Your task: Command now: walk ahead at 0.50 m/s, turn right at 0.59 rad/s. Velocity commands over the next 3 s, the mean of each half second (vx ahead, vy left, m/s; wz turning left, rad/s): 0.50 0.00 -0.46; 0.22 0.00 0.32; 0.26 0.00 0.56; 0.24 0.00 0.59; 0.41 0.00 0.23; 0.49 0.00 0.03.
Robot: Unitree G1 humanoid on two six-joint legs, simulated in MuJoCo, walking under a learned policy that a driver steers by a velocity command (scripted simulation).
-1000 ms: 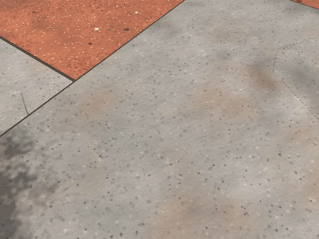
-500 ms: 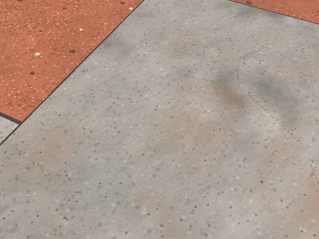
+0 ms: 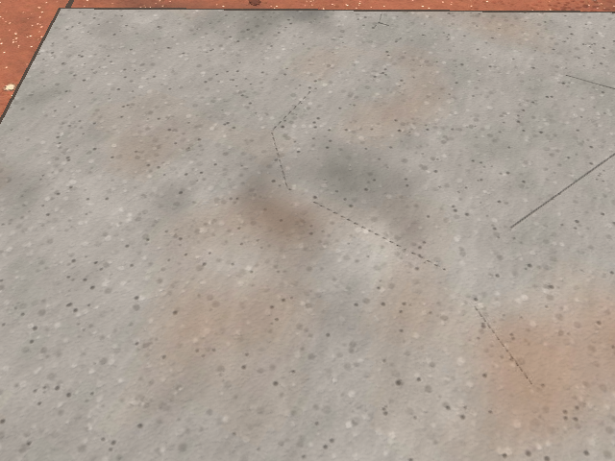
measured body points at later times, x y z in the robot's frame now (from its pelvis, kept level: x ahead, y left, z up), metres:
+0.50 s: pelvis +0.28 +0.01 +0.00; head +0.31 +0.00 +0.45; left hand +0.30 +0.29 -0.13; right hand +0.45 -0.26 -0.09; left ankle +0.42 +0.07 -0.72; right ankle +0.07 -0.04 -0.71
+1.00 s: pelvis +0.44 -0.03 +0.01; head +0.47 -0.04 +0.46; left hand +0.62 +0.21 -0.08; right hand +0.47 -0.32 -0.12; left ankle +0.42 +0.07 -0.72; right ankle +0.50 -0.14 -0.72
